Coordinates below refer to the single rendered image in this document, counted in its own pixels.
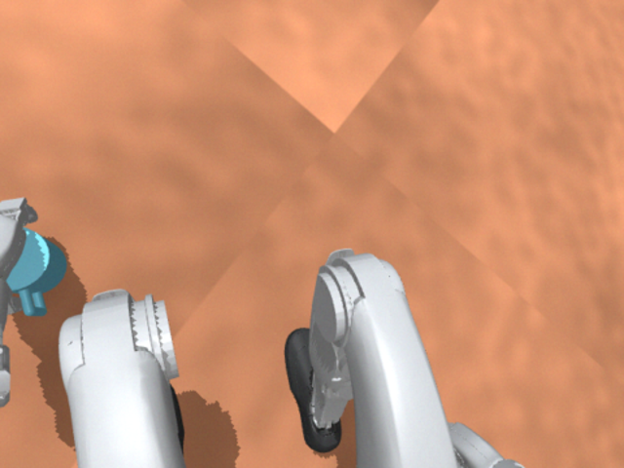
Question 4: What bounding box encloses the mug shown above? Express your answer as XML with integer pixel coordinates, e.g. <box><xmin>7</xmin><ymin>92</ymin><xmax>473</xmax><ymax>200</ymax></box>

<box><xmin>6</xmin><ymin>227</ymin><xmax>67</xmax><ymax>316</ymax></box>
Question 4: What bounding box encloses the right robot foot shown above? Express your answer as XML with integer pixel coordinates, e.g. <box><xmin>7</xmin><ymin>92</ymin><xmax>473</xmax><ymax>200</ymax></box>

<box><xmin>285</xmin><ymin>328</ymin><xmax>341</xmax><ymax>452</ymax></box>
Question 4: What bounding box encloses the left robot hand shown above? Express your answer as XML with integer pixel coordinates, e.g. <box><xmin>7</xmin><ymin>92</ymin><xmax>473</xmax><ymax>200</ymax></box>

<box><xmin>0</xmin><ymin>197</ymin><xmax>38</xmax><ymax>315</ymax></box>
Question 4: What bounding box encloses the right robot hand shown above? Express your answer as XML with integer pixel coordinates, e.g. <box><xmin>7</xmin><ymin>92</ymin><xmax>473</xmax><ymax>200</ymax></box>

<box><xmin>448</xmin><ymin>422</ymin><xmax>504</xmax><ymax>468</ymax></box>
